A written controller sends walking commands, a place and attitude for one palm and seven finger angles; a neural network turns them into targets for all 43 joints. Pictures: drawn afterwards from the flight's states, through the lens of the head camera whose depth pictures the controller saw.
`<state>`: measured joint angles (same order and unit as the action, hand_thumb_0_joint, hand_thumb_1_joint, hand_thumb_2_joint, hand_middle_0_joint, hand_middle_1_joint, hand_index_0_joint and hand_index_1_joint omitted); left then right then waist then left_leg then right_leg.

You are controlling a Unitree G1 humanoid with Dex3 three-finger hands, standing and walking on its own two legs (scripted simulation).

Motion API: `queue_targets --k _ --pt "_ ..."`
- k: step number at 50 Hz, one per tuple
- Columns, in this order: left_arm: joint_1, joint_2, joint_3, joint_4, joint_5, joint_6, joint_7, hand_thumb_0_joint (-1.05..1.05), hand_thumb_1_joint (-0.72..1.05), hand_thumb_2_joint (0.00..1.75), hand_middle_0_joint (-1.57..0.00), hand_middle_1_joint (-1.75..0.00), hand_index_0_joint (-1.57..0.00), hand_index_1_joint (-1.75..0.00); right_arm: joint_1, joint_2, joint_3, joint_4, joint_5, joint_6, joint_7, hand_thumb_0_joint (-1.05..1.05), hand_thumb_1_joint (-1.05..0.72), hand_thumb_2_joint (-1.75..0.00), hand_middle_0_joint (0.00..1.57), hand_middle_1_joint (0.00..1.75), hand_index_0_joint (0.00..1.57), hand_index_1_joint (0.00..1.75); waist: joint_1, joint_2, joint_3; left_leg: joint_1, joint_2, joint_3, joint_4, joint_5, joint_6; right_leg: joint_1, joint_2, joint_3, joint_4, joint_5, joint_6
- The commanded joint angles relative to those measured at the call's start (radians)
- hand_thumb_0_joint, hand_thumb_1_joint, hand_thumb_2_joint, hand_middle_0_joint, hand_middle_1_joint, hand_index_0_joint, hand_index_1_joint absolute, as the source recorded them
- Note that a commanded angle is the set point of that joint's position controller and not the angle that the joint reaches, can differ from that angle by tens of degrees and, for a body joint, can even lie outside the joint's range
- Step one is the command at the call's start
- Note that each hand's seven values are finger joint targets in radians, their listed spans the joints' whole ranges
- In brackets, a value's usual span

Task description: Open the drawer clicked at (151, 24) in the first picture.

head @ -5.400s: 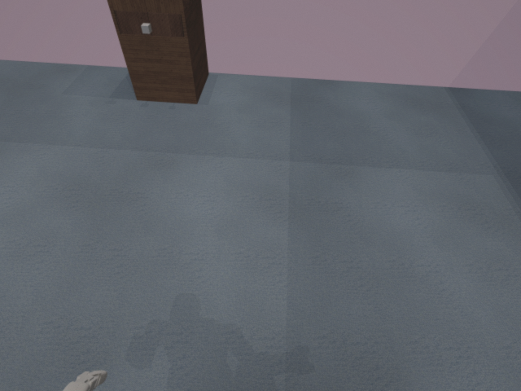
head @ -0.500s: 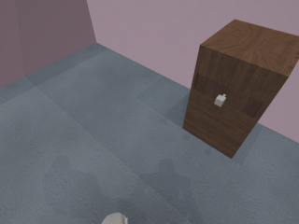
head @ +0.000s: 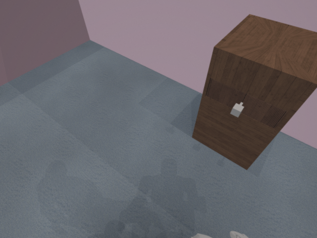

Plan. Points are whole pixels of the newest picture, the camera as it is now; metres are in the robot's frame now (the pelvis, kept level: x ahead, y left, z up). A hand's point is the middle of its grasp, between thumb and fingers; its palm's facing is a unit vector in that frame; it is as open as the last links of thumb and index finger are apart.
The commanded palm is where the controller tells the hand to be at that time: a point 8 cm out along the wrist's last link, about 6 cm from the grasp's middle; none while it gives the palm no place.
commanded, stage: turn to face it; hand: left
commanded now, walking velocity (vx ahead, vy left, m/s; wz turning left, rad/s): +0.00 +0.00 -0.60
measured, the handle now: (238, 107) +0.76 -0.34 -0.25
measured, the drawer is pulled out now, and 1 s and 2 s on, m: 0.00 0.00 0.00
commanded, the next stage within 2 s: take the last steps up to it in 0.84 s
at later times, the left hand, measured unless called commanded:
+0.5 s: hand out of the picture +0.14 +0.15 -0.15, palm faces -0.22 -0.94 -0.25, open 7.4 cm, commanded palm none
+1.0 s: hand (111, 221) +0.18 +0.16 -0.16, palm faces -0.47 -0.85 -0.22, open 7.4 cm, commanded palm none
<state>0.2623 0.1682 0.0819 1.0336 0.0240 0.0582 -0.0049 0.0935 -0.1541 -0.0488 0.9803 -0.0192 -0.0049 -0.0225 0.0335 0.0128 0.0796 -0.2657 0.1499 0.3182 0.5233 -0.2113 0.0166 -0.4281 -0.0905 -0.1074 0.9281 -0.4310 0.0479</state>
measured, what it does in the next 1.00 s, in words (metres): steps on the spot, turning right: right foot, then left foot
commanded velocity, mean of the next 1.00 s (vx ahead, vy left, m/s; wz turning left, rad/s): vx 0.02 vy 0.00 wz -0.42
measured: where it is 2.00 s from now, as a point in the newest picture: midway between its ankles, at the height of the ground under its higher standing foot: (189, 237)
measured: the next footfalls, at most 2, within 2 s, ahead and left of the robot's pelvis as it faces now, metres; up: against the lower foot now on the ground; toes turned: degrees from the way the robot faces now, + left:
right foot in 0.10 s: +0.07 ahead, -0.13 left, +0.00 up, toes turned -11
left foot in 0.64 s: +0.08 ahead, +0.10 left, +0.00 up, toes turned -17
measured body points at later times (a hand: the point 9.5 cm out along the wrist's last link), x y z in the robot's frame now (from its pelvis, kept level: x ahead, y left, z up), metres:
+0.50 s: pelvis +0.01 -0.03 +0.01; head +0.05 -0.05 +0.45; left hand +0.15 +0.20 -0.13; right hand +0.02 -0.31 -0.14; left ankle +0.03 +0.13 -0.69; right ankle +0.03 -0.12 -0.73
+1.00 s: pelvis +0.01 +0.02 +0.01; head +0.06 +0.01 +0.45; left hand +0.21 +0.21 -0.14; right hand -0.08 -0.20 -0.14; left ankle +0.04 +0.11 -0.73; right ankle -0.09 -0.09 -0.69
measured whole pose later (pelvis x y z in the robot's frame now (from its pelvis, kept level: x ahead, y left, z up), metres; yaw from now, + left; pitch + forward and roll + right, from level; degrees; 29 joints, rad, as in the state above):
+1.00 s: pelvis +0.01 +0.02 +0.01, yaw -29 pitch +1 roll -1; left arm 0.15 0.24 0.07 0.97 0.02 0.08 -0.01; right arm 0.26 -0.17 -0.03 0.97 -0.02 0.01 -0.03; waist -0.03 0.00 0.08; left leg -0.20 0.07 0.19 0.47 -0.29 0.03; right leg -0.34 -0.04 -0.03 0.81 -0.45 0.06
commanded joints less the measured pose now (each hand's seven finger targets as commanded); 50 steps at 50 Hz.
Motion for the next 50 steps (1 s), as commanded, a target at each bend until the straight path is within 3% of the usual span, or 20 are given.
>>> queue_targets --k 1,3,4,5,6,7,8,10,12,17,23,27,29,30,32,33,35,38,45,50 --pt "0.047 0.041 0.015 -0.093 0.0 -0.022 -0.002 0.0 0.9 0.9 -0.2 -0.3 -0.2 -0.3 0.031 -0.202 -0.062 -0.051 -0.007 0.009 0.001 0.0 -0.9 -0.9 0.2 0.3 0.2 0.3 -0.022 0.15 -0.107 0.054 0.278 -0.153 -0.157 0.018 0.083 0.081 0.007 -0.013 -0.173 0.049 -0.003" --pt "0.087 0.064 0.02 -0.097 0.003 -0.026 0.001 0.0 0.9 0.9 -0.2 -0.3 -0.2 -0.3 0.016 -0.2 -0.065 -0.062 -0.005 0.018 0.008 0.0 -0.9 -0.9 0.2 0.3 0.2 0.3 0.009 0.103 -0.096 -0.019 0.245 -0.11 -0.047 -0.061 0.032 0.185 0.033 -0.033 -0.32 0.169 -0.014" --pt "0.12 0.119 0.027 -0.097 0.007 -0.033 0.006 0.0 0.9 0.9 -0.2 -0.3 -0.2 -0.3 0.015 -0.171 -0.059 -0.076 0.0 0.024 0.011 0.0 -0.9 -0.9 0.2 0.3 0.2 0.3 0.036 -0.049 -0.084 -0.103 0.175 -0.052 0.128 -0.141 -0.027 0.251 -0.018 0.061 -0.467 0.234 -0.04" --pt "0.12 0.249 0.045 -0.111 0.019 -0.05 0.02 0.0 0.9 0.9 -0.2 -0.3 -0.2 -0.3 0.017 -0.09 -0.04 -0.12 0.001 0.031 0.021 0.0 -0.9 -0.9 0.2 0.3 0.2 0.3 0.051 -0.408 -0.057 -0.34 0.013 -0.035 0.427 -0.419 -0.097 0.285 -0.269 0.478 -0.649 0.358 -0.143" --pt "0.149 0.286 0.048 -0.119 0.002 -0.045 0.03 0.0 0.9 0.9 -0.2 -0.3 -0.2 -0.3 -0.054 -0.111 -0.035 -0.157 0.004 0.04 0.017 0.0 -0.9 -0.9 0.2 0.3 0.2 0.3 0.087 -0.347 -0.051 -0.348 -0.021 -0.204 0.57 -0.432 -0.084 0.206 -0.335 0.544 -0.694 0.393 -0.228" --pt "0.099 0.269 0.048 -0.133 0.001 -0.043 0.035 0.0 0.9 0.9 -0.2 -0.3 -0.2 -0.3 -0.052 -0.12 -0.04 -0.154 0.007 0.047 0.018 0.0 -0.9 -0.9 0.2 0.3 0.2 0.3 0.051 -0.251 -0.031 -0.352 -0.007 -0.269 0.63 -0.347 -0.072 0.169 -0.297 0.486 -0.699 0.266 -0.236" --pt "0.028 0.259 0.048 -0.15 0.0 -0.045 0.036 0.0 0.9 0.9 -0.2 -0.3 -0.2 -0.3 -0.05 -0.125 -0.043 -0.146 0.005 0.047 0.02 0.0 -0.9 -0.9 0.2 0.3 0.2 0.3 0.028 -0.27 -0.032 -0.376 -0.007 -0.288 0.661 -0.282 -0.073 0.163 -0.252 0.48 -0.697 0.211 -0.216" --pt "-0.066 0.213 0.034 -0.184 -0.005 -0.046 0.032 0.0 0.9 0.9 -0.2 -0.3 -0.2 -0.3 0.021 -0.153 -0.049 -0.113 -0.002 0.045 0.02 0.0 -0.9 -0.9 0.2 0.3 0.2 0.3 -0.024 -0.183 -0.078 -0.329 -0.004 -0.31 0.658 -0.138 -0.087 0.183 -0.17 0.364 -0.658 0.246 -0.178" --pt "-0.069 0.212 0.029 -0.192 -0.008 -0.054 0.025 0.0 0.9 0.9 -0.2 -0.3 -0.2 -0.3 0.064 -0.153 -0.045 -0.095 -0.004 0.044 0.018 0.0 -0.9 -0.9 0.2 0.3 0.2 0.3 -0.032 -0.137 -0.133 -0.302 -0.025 -0.296 0.616 -0.1 -0.103 0.239 -0.132 0.316 -0.626 0.332 -0.166" --pt "0.002 0.234 0.031 -0.162 -0.009 -0.054 0.018 0.0 0.9 0.9 -0.2 -0.3 -0.2 -0.3 0.028 -0.157 -0.035 -0.109 -0.001 0.042 0.005 0.0 -0.9 -0.9 0.2 0.3 0.2 0.3 0.006 -0.103 -0.147 -0.314 -0.05 -0.305 0.501 -0.151 -0.122 0.35 -0.14 0.377 -0.592 0.509 -0.202" --pt "-0.019 0.256 0.037 -0.163 -0.002 -0.042 0.017 0.0 0.9 0.9 -0.2 -0.3 -0.2 -0.3 0.011 -0.166 -0.029 -0.132 0.009 0.035 -0.004 0.0 -0.9 -0.9 0.2 0.3 0.2 0.3 0.014 -0.133 -0.142 -0.227 -0.08 -0.314 0.348 -0.219 -0.106 0.316 -0.139 0.478 -0.593 0.499 -0.24" --pt "-0.07 0.264 0.04 -0.174 0.001 -0.033 0.018 0.0 0.9 0.9 -0.2 -0.3 -0.2 -0.3 0.062 -0.162 -0.024 -0.129 0.019 0.024 -0.01 0.0 -0.9 -0.9 0.2 0.3 0.2 0.3 -0.011 -0.14 -0.174 -0.106 -0.112 -0.314 0.176 -0.226 -0.081 0.285 -0.116 0.513 -0.562 0.552 -0.231" --pt "-0.116 0.257 0.036 -0.183 -0.005 -0.025 0.016 0.0 0.9 0.9 -0.2 -0.3 -0.2 -0.3 0.141 -0.163 -0.023 -0.106 0.02 0.017 -0.015 0.0 -0.9 -0.9 0.2 0.3 0.2 0.3 -0.048 -0.139 -0.184 0.04 -0.125 -0.298 0.001 -0.109 -0.069 0.2 -0.073 0.496 -0.528 0.486 -0.18" --pt "-0.139 0.239 0.032 -0.187 -0.011 -0.023 0.013 0.0 0.9 0.9 -0.2 -0.3 -0.2 -0.3 0.187 -0.176 -0.024 -0.093 0.021 0.01 -0.018 0.0 -0.9 -0.9 0.2 0.3 0.2 0.3 -0.076 -0.108 -0.191 0.156 -0.099 -0.301 -0.113 -0.031 -0.059 0.124 -0.03 0.449 -0.484 0.412 -0.135" --pt "-0.127 0.152 0.015 -0.225 -0.02 -0.018 -0.003 0.0 0.9 0.9 -0.2 -0.3 -0.2 -0.3 0.161 -0.319 -0.048 -0.128 0.001 0.006 -0.019 0.0 -0.9 -0.9 0.2 0.3 0.2 0.3 -0.069 0.311 -0.128 0.228 0.276 -0.69 -0.322 -0.033 0.08 -0.179 0.174 0.192 -0.138 -0.085 -0.022" --pt "-0.146 0.187 0.024 -0.22 -0.004 -0.014 -0.002 0.0 0.9 0.9 -0.2 -0.3 -0.2 -0.3 0.124 -0.316 -0.043 -0.147 -0.004 0.014 -0.016 0.0 -0.9 -0.9 0.2 0.3 0.2 0.3 -0.068 0.22 -0.076 0.091 0.329 -0.681 -0.313 0.002 0.142 -0.14 0.127 0.188 0.041 -0.121 -0.01" --pt "-0.086 0.196 0.04 -0.176 0.009 -0.001 -0.01 0.0 0.9 0.9 -0.2 -0.3 -0.2 -0.3 0.02 -0.222 -0.017 -0.163 -0.003 0.006 -0.022 0.0 -0.9 -0.9 0.2 0.3 0.2 0.3 -0.003 0.168 -0.041 -0.009 0.203 -0.521 -0.303 0.033 0.111 -0.105 0.102 0.19 0.205 -0.008 0.008" --pt "-0.064 0.159 0.026 -0.157 0.004 -0.001 -0.016 0.0 0.9 0.9 -0.2 -0.3 -0.2 -0.3 0.064 -0.204 -0.016 -0.147 -0.006 -0.002 -0.021 0.0 -0.9 -0.9 0.2 0.3 0.2 0.3 -0.012 0.132 -0.06 0.108 0.107 -0.368 -0.237 0.238 0.097 -0.135 0.097 0.145 0.241 0.055 0.024" --pt "-0.165 0.116 -0.006 -0.171 -0.006 -0.006 -0.008 0.0 0.9 0.9 -0.2 -0.3 -0.2 -0.3 0.238 -0.216 -0.033 -0.063 -0.003 -0.003 -0.018 0.0 -0.9 -0.9 0.2 0.3 0.2 0.3 -0.088 0.167 -0.109 0.298 0.152 -0.329 -0.144 0.605 0.131 -0.08 0.059 0.067 -0.034 -0.017 0.031" --pt "-0.163 0.095 -0.02 -0.15 -0.006 -0.02 -0.01 0.0 0.9 0.9 -0.2 -0.3 -0.2 -0.3 0.266 -0.233 -0.04 -0.021 -0.012 0.001 -0.008 0.0 -0.9 -0.9 0.2 0.3 0.2 0.3 -0.098 0.18 -0.131 0.244 0.189 -0.366 -0.155 0.368 0.129 0.065 0.076 0.028 -0.23 -0.052 -0.004"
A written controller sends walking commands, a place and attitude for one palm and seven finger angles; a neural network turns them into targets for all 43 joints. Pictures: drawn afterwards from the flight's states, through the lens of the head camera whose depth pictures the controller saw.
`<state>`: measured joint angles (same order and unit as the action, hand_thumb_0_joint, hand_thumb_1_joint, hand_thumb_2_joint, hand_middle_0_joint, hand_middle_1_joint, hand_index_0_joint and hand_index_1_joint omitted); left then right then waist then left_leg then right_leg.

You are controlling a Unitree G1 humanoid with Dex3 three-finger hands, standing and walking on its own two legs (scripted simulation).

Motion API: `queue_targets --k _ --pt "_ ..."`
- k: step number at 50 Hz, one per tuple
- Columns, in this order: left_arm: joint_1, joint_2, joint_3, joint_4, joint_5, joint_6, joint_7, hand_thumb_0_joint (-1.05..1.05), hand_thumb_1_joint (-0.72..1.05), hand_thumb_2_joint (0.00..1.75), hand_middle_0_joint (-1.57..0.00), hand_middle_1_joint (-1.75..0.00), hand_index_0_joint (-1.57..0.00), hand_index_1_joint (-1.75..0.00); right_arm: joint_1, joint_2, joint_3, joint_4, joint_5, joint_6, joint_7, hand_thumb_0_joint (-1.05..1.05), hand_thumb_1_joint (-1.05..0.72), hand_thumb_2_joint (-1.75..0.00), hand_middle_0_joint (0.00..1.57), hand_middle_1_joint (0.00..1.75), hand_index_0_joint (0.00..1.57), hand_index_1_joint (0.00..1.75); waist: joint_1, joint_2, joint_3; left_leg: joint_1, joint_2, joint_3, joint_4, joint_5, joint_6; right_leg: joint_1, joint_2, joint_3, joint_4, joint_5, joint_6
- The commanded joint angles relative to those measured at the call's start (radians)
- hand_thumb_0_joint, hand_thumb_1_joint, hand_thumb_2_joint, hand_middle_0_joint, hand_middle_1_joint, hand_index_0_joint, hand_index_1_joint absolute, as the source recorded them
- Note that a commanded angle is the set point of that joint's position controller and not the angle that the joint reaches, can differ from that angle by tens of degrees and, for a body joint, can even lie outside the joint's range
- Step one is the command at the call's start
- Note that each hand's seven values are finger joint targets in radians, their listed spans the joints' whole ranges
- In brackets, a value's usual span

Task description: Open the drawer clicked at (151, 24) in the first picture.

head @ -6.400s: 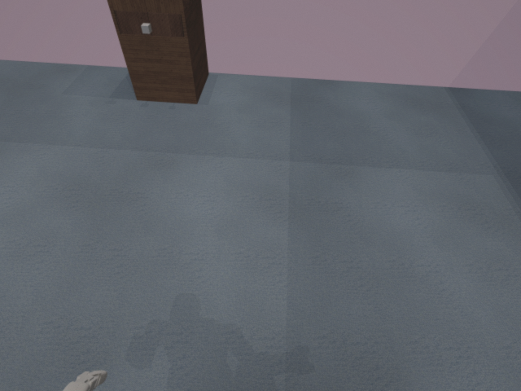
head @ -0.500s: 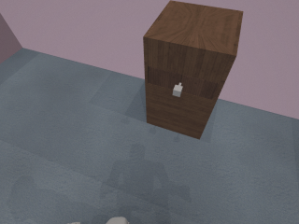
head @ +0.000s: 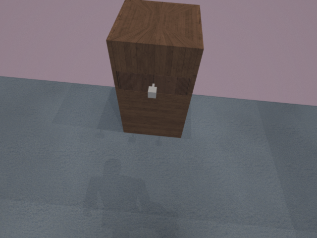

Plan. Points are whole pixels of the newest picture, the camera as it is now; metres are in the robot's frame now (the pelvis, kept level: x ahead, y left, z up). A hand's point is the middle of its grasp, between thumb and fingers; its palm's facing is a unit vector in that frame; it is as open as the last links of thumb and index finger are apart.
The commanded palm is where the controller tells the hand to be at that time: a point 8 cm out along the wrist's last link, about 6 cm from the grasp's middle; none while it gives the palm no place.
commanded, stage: take the last steps up to it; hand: left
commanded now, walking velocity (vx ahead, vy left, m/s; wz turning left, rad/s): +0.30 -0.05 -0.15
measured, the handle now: (152, 89) +0.83 +0.05 -0.25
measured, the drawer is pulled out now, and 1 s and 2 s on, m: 0.00 0.00 0.00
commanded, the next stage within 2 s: come to a stop and stand still in 0.92 s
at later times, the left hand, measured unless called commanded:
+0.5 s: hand out of the picture +0.03 +0.14 -0.17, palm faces +0.02 -0.98 -0.18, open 7.3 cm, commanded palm none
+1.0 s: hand (116, 160) +0.37 +0.16 -0.16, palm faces -0.07 -0.97 -0.21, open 7.3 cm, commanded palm none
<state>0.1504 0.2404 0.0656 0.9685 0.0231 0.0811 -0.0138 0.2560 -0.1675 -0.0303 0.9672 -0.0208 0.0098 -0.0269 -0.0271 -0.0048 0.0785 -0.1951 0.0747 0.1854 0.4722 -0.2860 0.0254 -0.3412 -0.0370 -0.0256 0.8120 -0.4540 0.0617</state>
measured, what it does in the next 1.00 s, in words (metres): walks ahead: right foot, then left foot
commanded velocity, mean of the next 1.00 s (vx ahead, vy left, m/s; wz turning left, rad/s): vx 0.25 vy -0.02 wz -0.03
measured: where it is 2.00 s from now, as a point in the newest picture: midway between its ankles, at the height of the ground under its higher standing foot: (158, 219)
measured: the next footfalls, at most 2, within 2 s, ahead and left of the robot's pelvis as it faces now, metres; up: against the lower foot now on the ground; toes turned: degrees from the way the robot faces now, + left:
right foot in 0.10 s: +0.00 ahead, -0.13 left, +0.00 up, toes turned -6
left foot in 0.58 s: +0.27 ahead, +0.09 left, +0.00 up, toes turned +6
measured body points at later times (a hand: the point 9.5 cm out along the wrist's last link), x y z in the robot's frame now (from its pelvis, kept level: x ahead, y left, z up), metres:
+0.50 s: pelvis +0.10 -0.03 -0.01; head +0.13 -0.03 +0.44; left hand +0.03 +0.19 -0.16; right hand +0.15 -0.27 -0.16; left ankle +0.20 +0.10 -0.71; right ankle -0.04 -0.12 -0.74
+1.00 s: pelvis +0.28 -0.02 +0.00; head +0.30 -0.03 +0.45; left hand +0.38 +0.21 -0.15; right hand +0.23 -0.23 -0.17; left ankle +0.23 +0.09 -0.74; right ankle +0.34 -0.15 -0.72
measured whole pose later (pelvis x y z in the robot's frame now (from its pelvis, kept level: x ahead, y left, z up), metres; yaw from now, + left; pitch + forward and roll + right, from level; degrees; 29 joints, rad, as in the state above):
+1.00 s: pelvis +0.28 -0.02 +0.00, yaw -4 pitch +0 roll +2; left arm 0.17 0.18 0.06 1.02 0.03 0.00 -0.01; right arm 0.36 -0.13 -0.04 1.10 -0.02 -0.04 -0.02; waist -0.04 -0.01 0.03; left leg -0.09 0.01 0.17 0.39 -0.30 0.02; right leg -0.44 -0.10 -0.07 0.69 -0.25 0.01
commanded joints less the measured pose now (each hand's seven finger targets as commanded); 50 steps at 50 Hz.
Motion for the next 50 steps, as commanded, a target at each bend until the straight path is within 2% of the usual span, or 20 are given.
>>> queue_targets --k 1,3,4,5,6,7,8,12,20,24,27,28,29,30,31,33,35,37,46,50 --pt "-0.029 0.021 -0.004 -0.076 -0.005 -0.047 -0.004 0.0 0.9 0.9 -0.2 -0.3 -0.2 -0.3 0.09 -0.221 -0.059 -0.003 -0.011 -0.015 -0.003 0.0 -0.9 -0.9 0.2 0.3 0.2 0.3 -0.021 0.202 -0.128 0.146 0.267 -0.235 -0.104 0.343 0.113 0.018 0.023 -0.058 -0.179 -0.006 -0.027" --pt "0.05 0.031 0.002 -0.038 -0.002 -0.06 -0.008 0.0 0.9 0.9 -0.2 -0.3 -0.2 -0.3 0.058 -0.214 -0.056 0.005 -0.006 -0.015 0.0 0.0 -0.9 -0.9 0.2 0.3 0.2 0.3 0.028 0.141 -0.133 0.028 0.228 -0.192 -0.04 0.117 0.06 0.202 0.032 -0.083 -0.387 0.155 -0.046" --pt "0.116 0.074 0.012 -0.011 0.004 -0.07 -0.001 0.0 0.9 0.9 -0.2 -0.3 -0.2 -0.3 0.05 -0.177 -0.05 0.003 0.003 -0.018 0.005 0.0 -0.9 -0.9 0.2 0.3 0.2 0.3 0.059 0.024 -0.136 -0.127 0.18 -0.131 0.076 -0.015 0.013 0.374 -0.04 0.004 -0.483 0.176 -0.074" --pt "0.198 0.176 0.028 0.018 0.011 -0.086 0.013 0.0 0.9 0.9 -0.2 -0.3 -0.2 -0.3 0.028 -0.091 -0.024 -0.026 0.013 -0.021 0.011 0.0 -0.9 -0.9 0.2 0.3 0.2 0.3 0.094 -0.288 -0.143 -0.41 0.044 0.008 0.338 -0.279 -0.055 0.551 -0.295 0.326 -0.595 0.147 -0.169" --pt "0.259 0.194 0.027 0.034 -0.006 -0.082 0.027 0.0 0.9 0.9 -0.2 -0.3 -0.2 -0.3 -0.098 -0.124 -0.022 -0.068 -0.002 -0.014 0.014 0.0 -0.9 -0.9 0.2 0.3 0.2 0.3 0.145 -0.25 -0.067 -0.491 0.023 -0.09 0.476 -0.356 -0.062 0.429 -0.374 0.427 -0.619 0.153 -0.251" --pt "0.231 0.157 0.023 0.035 -0.004 -0.088 0.035 0.0 0.9 0.9 -0.2 -0.3 -0.2 -0.3 -0.109 -0.126 -0.029 -0.061 -0.006 -0.012 0.02 0.0 -0.9 -0.9 0.2 0.3 0.2 0.3 0.118 -0.181 -0.001 -0.515 0.041 -0.145 0.55 -0.269 -0.053 0.365 -0.343 0.375 -0.632 0.094 -0.269" --pt "0.197 0.129 0.017 0.038 -0.006 -0.098 0.037 0.0 0.9 0.9 -0.2 -0.3 -0.2 -0.3 -0.099 -0.123 -0.031 -0.038 -0.009 -0.012 0.026 0.0 -0.9 -0.9 0.2 0.3 0.2 0.3 0.095 -0.209 0.05 -0.517 0.058 -0.149 0.58 -0.199 -0.053 0.315 -0.304 0.338 -0.647 0.09 -0.248" --pt "0.168 0.046 -0.013 0.047 -0.01 -0.133 0.032 0.0 0.9 0.9 -0.2 -0.3 -0.2 -0.3 0.001 -0.091 -0.036 0.037 -0.012 -0.013 0.038 0.0 -0.9 -0.9 0.2 0.3 0.2 0.3 0.022 -0.096 0.051 -0.438 0.059 -0.122 0.585 -0.013 -0.081 0.262 -0.208 0.131 -0.622 0.363 -0.202" --pt "0.29 0.05 -0.016 0.122 -0.002 -0.158 0.039 0.0 0.9 0.9 -0.2 -0.3 -0.2 -0.3 -0.132 -0.074 -0.033 -0.004 0.0 -0.024 0.051 0.0 -0.9 -0.9 0.2 0.3 0.2 0.3 0.052 -0.115 0.054 -0.491 0.053 -0.097 0.428 0.052 -0.073 0.375 -0.221 0.113 -0.594 0.614 -0.228" --pt "0.317 0.059 -0.017 0.152 0.003 -0.153 0.045 0.0 0.9 0.9 -0.2 -0.3 -0.2 -0.3 -0.191 -0.058 -0.022 -0.02 0.005 -0.038 0.056 0.0 -0.9 -0.9 0.2 0.3 0.2 0.3 0.06 -0.128 0.075 -0.38 0.022 -0.066 0.268 0.03 -0.039 0.357 -0.224 0.092 -0.556 0.692 -0.209" --pt "0.267 0.079 -0.008 0.151 -0.002 -0.153 0.041 0.0 0.9 0.9 -0.2 -0.3 -0.2 -0.3 0.038 -0.086 -0.034 0.05 -0.003 -0.056 0.038 0.0 -0.9 -0.9 0.2 0.3 0.2 0.3 -0.052 -0.071 -0.029 -0.022 -0.063 -0.023 0.101 0.083 0.002 0.264 -0.173 0.015 -0.286 0.858 -0.174" --pt "0.268 0.059 -0.011 0.146 -0.01 -0.152 0.036 0.0 0.9 0.9 -0.2 -0.3 -0.2 -0.3 0.196 -0.141 -0.046 0.093 -0.01 -0.063 0.027 0.0 -0.9 -0.9 0.2 0.3 0.2 0.3 -0.111 0.007 -0.124 0.199 -0.018 -0.082 0.05 0.146 0.023 0.159 -0.119 -0.021 -0.067 0.743 -0.144" --pt "0.338 -0.005 -0.017 0.13 -0.023 -0.147 0.027 0.0 0.9 0.9 -0.2 -0.3 -0.2 -0.3 0.298 -0.256 -0.07 0.115 -0.025 -0.071 0.016 0.0 -0.9 -0.9 0.2 0.3 0.2 0.3 -0.111 0.28 -0.256 0.43 0.272 -0.464 -0.021 0.192 0.12 -0.089 0.021 -0.096 0.249 0.237 -0.09" --pt "0.284 -0.009 -0.025 0.095 -0.023 -0.148 0.025 0.0 0.9 0.9 -0.2 -0.3 -0.2 -0.3 0.327 -0.29 -0.072 0.116 -0.004 -0.059 0.009 0.0 -0.9 -0.9 0.2 0.3 0.2 0.3 -0.109 0.31 -0.262 0.385 0.381 -0.657 -0.166 0.169 0.19 -0.174 0.052 -0.003 0.451 -0.114 -0.095" --pt "0.255 0.002 -0.015 0.091 -0.017 -0.141 0.026 0.0 0.9 0.9 -0.2 -0.3 -0.2 -0.3 0.214 -0.26 -0.069 0.093 -0.001 -0.052 0.011 0.0 -0.9 -0.9 0.2 0.3 0.2 0.3 -0.07 0.188 -0.164 0.231 0.386 -0.622 -0.231 -0.06 0.212 -0.201 -0.008 0.03 0.514 -0.107 -0.106" --pt "0.184 -0.025 -0.012 0.097 -0.003 -0.13 0.014 0.0 0.9 0.9 -0.2 -0.3 -0.2 -0.3 0.07 -0.147 -0.042 0.053 -0.001 -0.064 0.007 0.0 -0.9 -0.9 0.2 0.3 0.2 0.3 -0.025 0.079 0.011 -0.006 0.303 -0.479 -0.289 -0.124 0.146 -0.224 -0.075 0.038 0.491 0.071 -0.094" --pt "0.236 -0.057 -0.014 0.115 0.006 -0.112 0.007 0.0 0.9 0.9 -0.2 -0.3 -0.2 -0.3 0.032 -0.097 -0.026 0.058 0.001 -0.079 0.005 0.0 -0.9 -0.9 0.2 0.3 0.2 0.3 0.033 0.071 0.026 -0.113 0.242 -0.334 -0.308 -0.037 0.107 -0.14 -0.094 0.023 0.411 0.134 -0.074" --pt "0.278 -0.071 -0.012 0.117 0.007 -0.097 0.009 0.0 0.9 0.9 -0.2 -0.3 -0.2 -0.3 0.028 -0.088 -0.022 0.057 0.005 -0.087 0.004 0.0 -0.9 -0.9 0.2 0.3 0.2 0.3 0.056 0.106 -0.012 -0.112 0.201 -0.238 -0.308 0.07 0.105 -0.117 -0.09 0.005 0.343 0.172 -0.058" --pt "0.046 -0.054 -0.008 0.01 0.003 -0.094 0.004 0.0 0.9 0.9 -0.2 -0.3 -0.2 -0.3 0.119 -0.113 -0.039 0.084 -0.005 -0.072 0.007 0.0 -0.9 -0.9 0.2 0.3 0.2 0.3 0.005 0.092 0.024 0.015 0.212 -0.212 -0.272 0.178 0.161 -0.133 -0.074 -0.043 -0.077 0.198 -0.046" --pt "0.069 -0.038 -0.008 0.015 0.005 -0.112 0.004 0.0 0.9 0.9 -0.2 -0.3 -0.2 -0.3 0.144 -0.108 -0.039 0.099 -0.006 -0.061 0.006 0.0 -0.9 -0.9 0.2 0.3 0.2 0.3 0.017 0.076 -0.02 0.032 0.172 -0.171 -0.125 0.245 0.112 0.036 -0.008 -0.103 -0.272 0.244 -0.064"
